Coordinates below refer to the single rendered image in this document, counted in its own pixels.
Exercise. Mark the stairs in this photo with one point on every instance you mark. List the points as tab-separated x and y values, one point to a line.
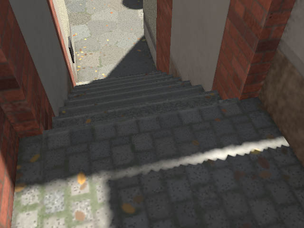
131	110

